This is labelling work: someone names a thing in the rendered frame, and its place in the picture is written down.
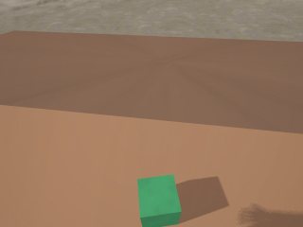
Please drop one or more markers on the carton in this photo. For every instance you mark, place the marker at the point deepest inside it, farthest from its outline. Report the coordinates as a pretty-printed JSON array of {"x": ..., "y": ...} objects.
[{"x": 159, "y": 204}]

